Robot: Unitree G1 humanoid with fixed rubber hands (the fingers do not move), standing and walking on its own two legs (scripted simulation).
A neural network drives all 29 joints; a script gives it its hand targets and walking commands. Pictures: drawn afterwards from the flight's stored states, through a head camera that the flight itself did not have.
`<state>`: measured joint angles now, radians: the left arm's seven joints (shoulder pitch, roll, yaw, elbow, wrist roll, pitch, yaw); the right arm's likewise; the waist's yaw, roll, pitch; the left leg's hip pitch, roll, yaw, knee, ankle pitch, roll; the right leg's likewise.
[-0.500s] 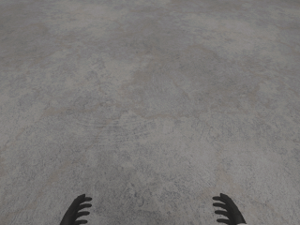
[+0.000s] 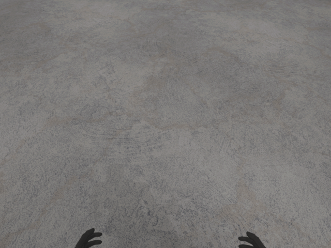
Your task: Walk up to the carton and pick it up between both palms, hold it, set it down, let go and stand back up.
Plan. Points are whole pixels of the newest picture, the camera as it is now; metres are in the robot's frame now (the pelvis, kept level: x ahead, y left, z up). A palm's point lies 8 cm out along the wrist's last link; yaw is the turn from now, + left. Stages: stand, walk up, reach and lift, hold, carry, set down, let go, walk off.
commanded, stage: stand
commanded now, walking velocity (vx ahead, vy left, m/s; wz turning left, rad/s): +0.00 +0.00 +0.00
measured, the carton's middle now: out of the picture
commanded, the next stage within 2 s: none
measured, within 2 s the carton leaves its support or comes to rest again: neither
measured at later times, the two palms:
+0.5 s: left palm out of the picture +0.10 +0.23 -0.11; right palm out of the picture +0.09 -0.22 -0.12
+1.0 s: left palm out of the picture +0.03 +0.23 -0.13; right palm out of the picture +0.06 -0.21 -0.12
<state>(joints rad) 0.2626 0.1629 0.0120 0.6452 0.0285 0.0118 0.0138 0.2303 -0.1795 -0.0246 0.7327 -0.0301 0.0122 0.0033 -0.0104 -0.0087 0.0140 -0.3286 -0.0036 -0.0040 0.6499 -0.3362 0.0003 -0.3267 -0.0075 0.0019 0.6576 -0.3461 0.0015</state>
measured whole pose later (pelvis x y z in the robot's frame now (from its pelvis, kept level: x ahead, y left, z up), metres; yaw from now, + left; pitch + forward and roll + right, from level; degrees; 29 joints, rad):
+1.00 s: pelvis +0.02 +0.01 +0.01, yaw +0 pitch +0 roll +0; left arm 0.32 0.14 0.05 0.97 0.01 0.00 0.04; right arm 0.26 -0.14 -0.04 1.00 -0.01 -0.01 -0.04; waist 0.00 -0.01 0.05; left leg -0.19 -0.02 0.00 0.49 -0.29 0.02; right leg -0.19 -0.02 0.00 0.49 -0.30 0.02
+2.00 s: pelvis +0.01 +0.00 +0.02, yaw +0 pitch -1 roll +0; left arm 0.34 0.10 0.00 1.14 0.01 -0.01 0.04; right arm 0.30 -0.10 -0.01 1.15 -0.01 -0.01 -0.04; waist 0.01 0.00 0.03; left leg -0.20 0.00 0.00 0.45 -0.25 0.00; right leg -0.20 -0.01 0.00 0.46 -0.25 0.00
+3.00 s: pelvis +0.01 +0.00 +0.02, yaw +0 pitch -1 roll +0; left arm 0.35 0.11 0.00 1.14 0.01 -0.01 0.04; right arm 0.32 -0.10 -0.01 1.14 -0.01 -0.01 -0.04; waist 0.00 0.00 0.03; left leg -0.19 0.00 0.00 0.44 -0.24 0.00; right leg -0.19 -0.01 0.00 0.45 -0.25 0.00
